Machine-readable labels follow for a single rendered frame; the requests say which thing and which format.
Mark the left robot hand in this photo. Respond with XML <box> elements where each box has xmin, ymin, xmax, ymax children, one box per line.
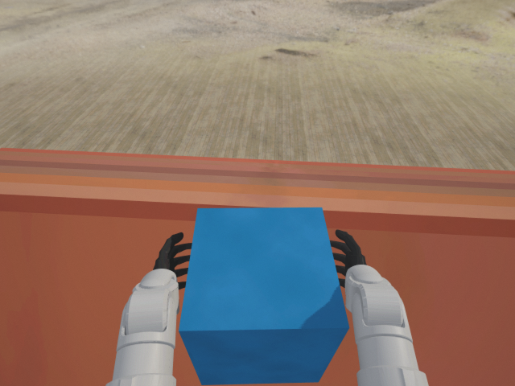
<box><xmin>153</xmin><ymin>232</ymin><xmax>192</xmax><ymax>290</ymax></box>

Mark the left robot forearm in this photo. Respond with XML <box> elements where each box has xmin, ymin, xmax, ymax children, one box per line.
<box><xmin>106</xmin><ymin>269</ymin><xmax>179</xmax><ymax>386</ymax></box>

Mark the carton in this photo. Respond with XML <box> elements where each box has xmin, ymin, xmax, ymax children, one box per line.
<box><xmin>179</xmin><ymin>207</ymin><xmax>349</xmax><ymax>385</ymax></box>

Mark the right robot hand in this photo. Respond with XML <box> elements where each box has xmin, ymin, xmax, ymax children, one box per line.
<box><xmin>330</xmin><ymin>229</ymin><xmax>366</xmax><ymax>288</ymax></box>

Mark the right robot forearm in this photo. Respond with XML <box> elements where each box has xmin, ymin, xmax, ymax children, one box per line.
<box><xmin>345</xmin><ymin>265</ymin><xmax>429</xmax><ymax>386</ymax></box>

